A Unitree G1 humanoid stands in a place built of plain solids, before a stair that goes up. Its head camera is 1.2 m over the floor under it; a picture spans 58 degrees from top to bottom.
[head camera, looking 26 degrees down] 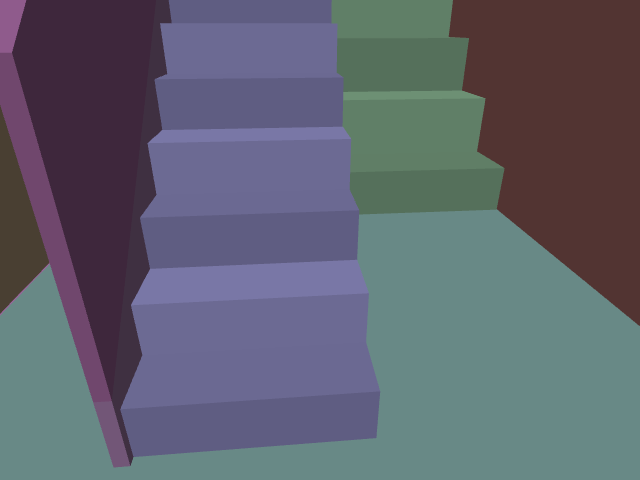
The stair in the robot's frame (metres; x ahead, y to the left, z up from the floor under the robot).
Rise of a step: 0.20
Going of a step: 0.23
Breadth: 0.77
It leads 5 degrees to the left of straight ahead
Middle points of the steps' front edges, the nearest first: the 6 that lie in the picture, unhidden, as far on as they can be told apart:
0.95 0.20 0.21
1.18 0.22 0.41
1.42 0.24 0.61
1.65 0.26 0.82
1.88 0.28 1.02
2.11 0.30 1.22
